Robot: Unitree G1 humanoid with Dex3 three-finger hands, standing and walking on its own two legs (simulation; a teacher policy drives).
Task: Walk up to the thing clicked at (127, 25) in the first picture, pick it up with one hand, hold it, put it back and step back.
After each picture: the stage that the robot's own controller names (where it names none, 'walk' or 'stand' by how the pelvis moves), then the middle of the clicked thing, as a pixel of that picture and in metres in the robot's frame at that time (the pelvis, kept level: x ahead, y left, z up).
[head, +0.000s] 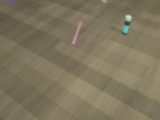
stand; (126, 25) +1.69 -0.53 -0.65
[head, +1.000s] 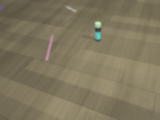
walk; (98, 32) +1.63 -0.06 -0.62
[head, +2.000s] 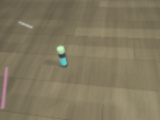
walk; (62, 57) +1.12 +0.28 -0.65
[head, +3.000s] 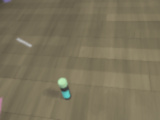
walk; (65, 89) +0.74 +0.26 -0.65
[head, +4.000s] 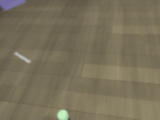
stand; out of the picture +0.47 +0.25 -0.65
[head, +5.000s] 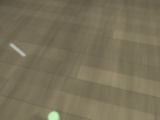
stand; out of the picture +0.45 +0.21 -0.64
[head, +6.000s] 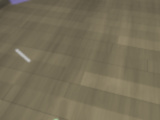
stand; out of the picture +0.42 +0.22 -0.66
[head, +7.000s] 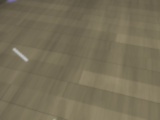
stand; out of the picture +0.41 +0.22 -0.66
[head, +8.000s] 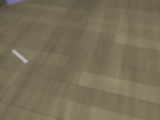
stand; out of the picture +0.41 +0.24 -0.66
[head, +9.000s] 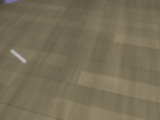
stand; out of the picture +0.40 +0.24 -0.66
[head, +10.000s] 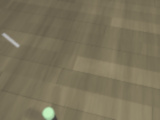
go down; (51, 118) +0.42 +0.24 -0.64
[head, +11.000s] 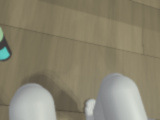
go down; out of the picture +0.49 +0.27 -0.23
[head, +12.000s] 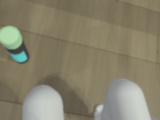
approach; (16, 48) +0.50 +0.25 -0.25
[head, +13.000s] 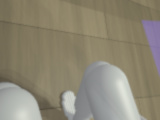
close in; out of the picture +0.48 +0.30 -0.17
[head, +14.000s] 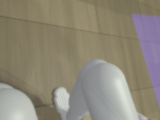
close; out of the picture +0.47 +0.31 -0.17
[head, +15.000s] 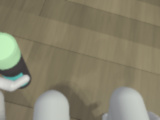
lift; (13, 67) +0.37 +0.24 -0.02
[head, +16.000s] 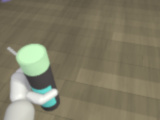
hold; (42, 82) +0.32 +0.15 +0.10
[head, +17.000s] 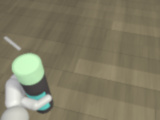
hold; (37, 88) +0.32 +0.17 +0.05
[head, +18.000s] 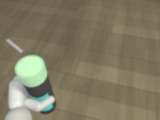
hold; (40, 89) +0.32 +0.16 +0.05
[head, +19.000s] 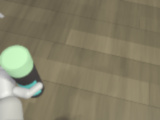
crouch; (27, 77) +0.37 +0.19 -0.01
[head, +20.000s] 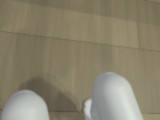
lower; out of the picture +0.51 +0.26 -0.04
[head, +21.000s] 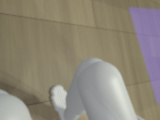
lower; out of the picture +0.47 +0.30 -0.17
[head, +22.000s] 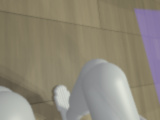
lower; out of the picture +0.46 +0.31 -0.17
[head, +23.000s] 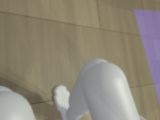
lower; out of the picture +0.46 +0.31 -0.17
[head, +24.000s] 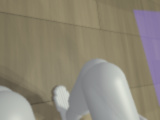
lower; out of the picture +0.46 +0.31 -0.17
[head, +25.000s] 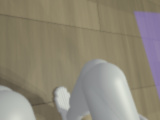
open; out of the picture +0.47 +0.30 -0.17
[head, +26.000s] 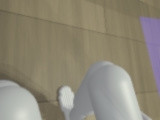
stand; out of the picture +0.46 +0.30 -0.18
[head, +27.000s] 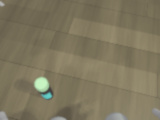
stand; (45, 89) +0.45 +0.22 -0.47
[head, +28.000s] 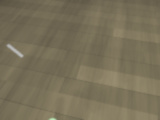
stand; out of the picture +0.41 +0.21 -0.60
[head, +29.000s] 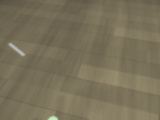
stand; out of the picture +0.41 +0.21 -0.60
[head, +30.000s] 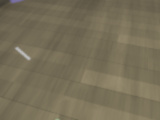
stand; out of the picture +0.42 +0.20 -0.64
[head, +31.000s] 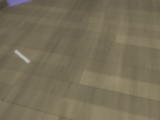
stand; out of the picture +0.41 +0.23 -0.66
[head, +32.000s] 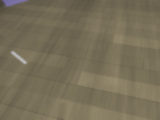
stand; out of the picture +0.40 +0.23 -0.66
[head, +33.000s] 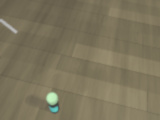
walk; (53, 103) +0.48 +0.18 -0.63
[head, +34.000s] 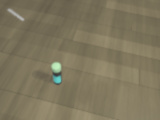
walk; (57, 74) +0.74 +0.20 -0.64
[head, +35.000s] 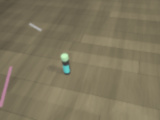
walk; (66, 64) +1.07 +0.29 -0.64
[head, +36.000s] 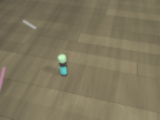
stand; (63, 66) +1.02 +0.21 -0.65
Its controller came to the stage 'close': yes
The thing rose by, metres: 0.70
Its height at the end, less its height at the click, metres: +0.00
